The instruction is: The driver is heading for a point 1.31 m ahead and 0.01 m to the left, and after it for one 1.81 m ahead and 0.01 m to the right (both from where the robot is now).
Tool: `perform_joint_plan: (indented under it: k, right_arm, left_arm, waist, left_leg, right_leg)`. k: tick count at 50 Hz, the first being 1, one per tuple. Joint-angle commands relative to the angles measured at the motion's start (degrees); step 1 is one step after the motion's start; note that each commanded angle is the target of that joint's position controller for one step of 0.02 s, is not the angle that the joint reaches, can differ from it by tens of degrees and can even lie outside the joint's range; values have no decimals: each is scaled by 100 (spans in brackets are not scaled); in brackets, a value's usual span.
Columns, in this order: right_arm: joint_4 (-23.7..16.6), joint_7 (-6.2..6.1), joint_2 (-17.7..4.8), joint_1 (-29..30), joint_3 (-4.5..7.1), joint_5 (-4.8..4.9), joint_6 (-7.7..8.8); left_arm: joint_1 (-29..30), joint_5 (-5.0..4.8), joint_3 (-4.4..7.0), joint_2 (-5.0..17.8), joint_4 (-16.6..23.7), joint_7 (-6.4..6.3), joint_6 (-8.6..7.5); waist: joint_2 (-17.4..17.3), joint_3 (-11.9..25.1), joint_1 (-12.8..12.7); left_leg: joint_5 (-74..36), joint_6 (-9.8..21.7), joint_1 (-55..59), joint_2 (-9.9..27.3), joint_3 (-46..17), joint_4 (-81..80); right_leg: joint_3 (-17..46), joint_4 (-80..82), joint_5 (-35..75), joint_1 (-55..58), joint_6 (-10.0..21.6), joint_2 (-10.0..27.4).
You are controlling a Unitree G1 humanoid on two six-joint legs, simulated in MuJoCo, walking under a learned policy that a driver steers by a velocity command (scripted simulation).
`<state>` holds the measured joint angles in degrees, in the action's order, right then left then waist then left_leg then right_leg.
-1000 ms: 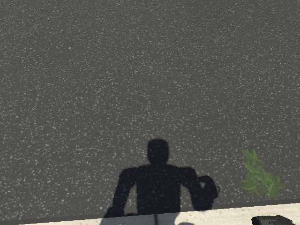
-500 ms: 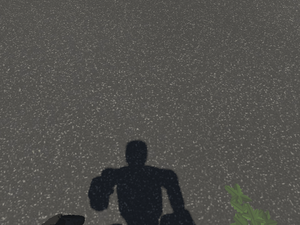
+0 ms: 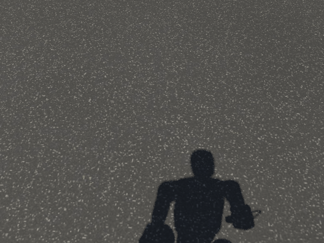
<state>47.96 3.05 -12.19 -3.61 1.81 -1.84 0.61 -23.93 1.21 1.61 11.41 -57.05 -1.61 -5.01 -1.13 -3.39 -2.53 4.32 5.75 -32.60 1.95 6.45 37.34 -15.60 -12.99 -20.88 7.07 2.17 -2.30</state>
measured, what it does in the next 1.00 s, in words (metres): walks ahead: left foot, then right foot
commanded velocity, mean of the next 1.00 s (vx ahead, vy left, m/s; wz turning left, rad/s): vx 0.50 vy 0.00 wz -0.05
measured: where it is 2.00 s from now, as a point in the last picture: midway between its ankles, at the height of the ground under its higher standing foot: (181, 115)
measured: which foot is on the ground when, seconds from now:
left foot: up 0.00-0.04, down 0.06-0.64, up 0.66-1.00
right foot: down 0.00-0.08, up 0.10-0.60, down 0.62-1.00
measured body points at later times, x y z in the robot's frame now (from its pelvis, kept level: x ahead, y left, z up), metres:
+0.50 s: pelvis +0.27 +0.03 +0.01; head +0.30 +0.04 +0.46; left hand +0.39 +0.29 -0.12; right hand +0.29 -0.24 -0.13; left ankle +0.15 +0.07 -0.73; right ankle +0.46 -0.08 -0.69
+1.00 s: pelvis +0.55 +0.02 +0.01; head +0.58 +0.00 +0.46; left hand +0.56 +0.29 -0.11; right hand +0.71 -0.24 -0.10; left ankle +0.73 +0.17 -0.68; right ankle +0.48 -0.03 -0.73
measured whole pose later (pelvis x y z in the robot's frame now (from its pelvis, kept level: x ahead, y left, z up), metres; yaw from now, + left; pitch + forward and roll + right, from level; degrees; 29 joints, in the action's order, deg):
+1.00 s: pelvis +0.55 +0.02 +0.01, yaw -7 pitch +1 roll +0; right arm 44.7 1.3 -14.6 -4.2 0.9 -2.3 2.0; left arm -22.9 0.0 3.7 14.5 -52.5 0.3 -3.0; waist -2.3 -2.4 -3.6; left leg 2.4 -2.5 -37.0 6.0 -2.3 41.9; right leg 6.6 -14.9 -12.7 -2.4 7.0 -8.6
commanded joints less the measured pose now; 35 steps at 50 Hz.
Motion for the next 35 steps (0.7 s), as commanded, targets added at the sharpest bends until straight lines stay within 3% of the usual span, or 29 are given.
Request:
perform_joint_plan:
  k: [1, 2, 3, 4, 5, 6, 7, 8, 10, 12, 14, 19, 25, 28, 30, 31, 32, 33, 34, 35]
  right_arm:
    - [-278, -39, -437, -226, 124, -24, 57]
    - [-146, -61, -555, -713, 195, -30, 78]
    - [92, -102, -735, -1496, 304, -73, 126]
    - [240, -189, -1257, -2236, 490, -135, 135]
    - [77, -221, -1747, -1876, 622, -6, 56]
    - [86, -237, -1653, -1905, 599, 127, -5]
    - [111, -284, -1414, -1608, 536, 143, 3]
    - [136, -296, -1058, -1368, 445, 129, 39]
    - [106, -332, -767, -1046, 330, 154, 173]
    - [211, -309, -790, -1238, 306, 188, 317]
    - [329, -294, -915, -1503, 322, 185, 371]
    - [470, -281, -900, -1958, 269, 159, 392]
    - [721, -390, -809, -2302, 167, 26, 433]
    - [739, -487, -930, -2039, 152, -5, 455]
    - [737, -526, -1070, -1937, 176, -45, 412]
    - [677, -524, -1140, -1796, 185, 3, 389]
    - [398, -489, -936, -1793, 108, 119, 437]
    - [277, -380, -781, -2020, 126, 165, 499]
    - [186, -351, -972, -1654, 138, 2, 526]
    - [54, -310, -940, -1311, 118, 43, 592]
  left_arm:
    - [-123, 28, 223, 1061, 153, -92, 49]
    - [-67, 38, 248, 1143, 185, -87, 102]
    - [18, 18, 263, 1187, 247, -62, 142]
    - [63, 0, 226, 1033, 441, -24, 123]
    - [93, -81, 183, 603, 874, 106, 64]
    - [766, 3, 233, 1004, 1028, 133, -15]
    - [973, -73, 198, 884, 1134, 162, -96]
    - [771, -92, 191, 848, 1013, 151, -121]
    - [518, 101, 165, 710, 896, 163, 92]
    - [484, 164, 163, 635, 894, 220, 265]
    - [804, 141, 158, 606, 1000, 265, 320]
    - [1779, 34, 146, 636, 1271, 311, 330]
    - [2526, -19, 69, 565, 1509, 364, 279]
    - [2110, 1, 111, 647, 1421, 332, 253]
    - [1021, 25, 216, 841, 1075, 268, 213]
    - [162, 89, 295, 968, 818, 240, 168]
    - [-596, 188, 480, 1567, 697, 172, 181]
    - [-328, 40, 543, 1729, 730, 205, 263]
    - [165, -136, 531, 1618, 780, 273, 282]
    - [509, -124, 469, 1344, 862, 270, 295]
  waist:
    - [713, 159, 378]
    - [728, 459, 581]
    - [562, 867, 949]
    - [-38, 1396, 1248]
    - [-1402, 1720, 786]
    - [-206, 1426, 965]
    - [-4, 791, 768]
    - [411, 316, 441]
    - [322, 232, 95]
    - [172, 273, 40]
    - [45, 158, 111]
    - [-188, 16, 479]
    - [-198, -262, 693]
    - [-315, -49, 368]
    - [-412, 542, -103]
    - [-303, 934, -542]
    - [430, 1541, -739]
    - [1559, 1960, -281]
    - [588, 1443, -159]
    - [258, 805, -89]
  left_leg:
    - [798, 383, 601, -513, 370, -136]
    - [1020, 544, 1174, -684, 353, -293]
    - [894, 747, 2260, -770, 174, -792]
    - [1400, 1114, 3619, 265, -1249, -1096]
    - [1166, 2055, 5054, 1750, -4580, -1829]
    - [787, 1965, 4823, 1700, -4390, -2124]
    - [434, 1775, 4165, 1605, -3658, -2214]
    - [-295, 1468, 3372, 1367, -3070, -2344]
    - [-1022, 1135, 2606, 852, -2234, -2487]
    - [-1591, 1071, 2421, 664, -1905, -2592]
    - [-1735, 945, 2418, 553, -1692, -2743]
    - [-2032, 450, 3094, 453, -1307, -2852]
    - [-2531, 342, 3955, 801, -824, -2914]
    - [-4597, 196, 4185, 936, -474, -2204]
    - [-5706, 116, 4251, 951, -312, -685]
    - [-4974, 42, 3641, 838, -151, 570]
    - [-2834, -142, 2065, 392, 127, 2627]
    - [2330, -356, 74, -900, -319, 4425]
    - [2024, -230, -514, -404, -1137, 4593]
    - [1595, -251, -625, -140, -1109, 4319]
  right_leg:
    - [173, -1175, 6817, 126, 372, 1744]
    - [155, -2017, 6900, 40, 400, 1766]
    - [90, -3247, 6162, -480, 323, 1696]
    - [62, -5046, 3947, -1756, 157, 1464]
    - [596, -7155, -947, -4324, -205, -6]
    - [1699, -7196, -579, -4981, -126, 289]
    - [1763, -6801, -62, -5065, -92, 565]
    - [1713, -6173, 191, -4704, -97, 773]
    - [1714, -5511, 296, -3947, -211, 946]
    - [1574, -5177, 423, -3771, -306, 928]
    - [1471, -4707, 859, -3979, -364, 968]
    - [1313, -3482, 1895, -4530, -288, 921]
    - [1184, -2391, 2018, -4555, 100, 529]
    - [946, -2069, 1391, -3732, 427, 101]
    - [841, -1869, 951, -2680, 674, -251]
    - [1081, -1417, 1223, -1532, 873, -169]
    - [2865, -1330, 968, 10, 1439, 1096]
    - [5790, -619, 1565, 1070, 2264, 2241]
    - [5379, -479, 1271, 651, 2176, 2056]
    - [4695, -304, 1252, -128, 2036, 1942]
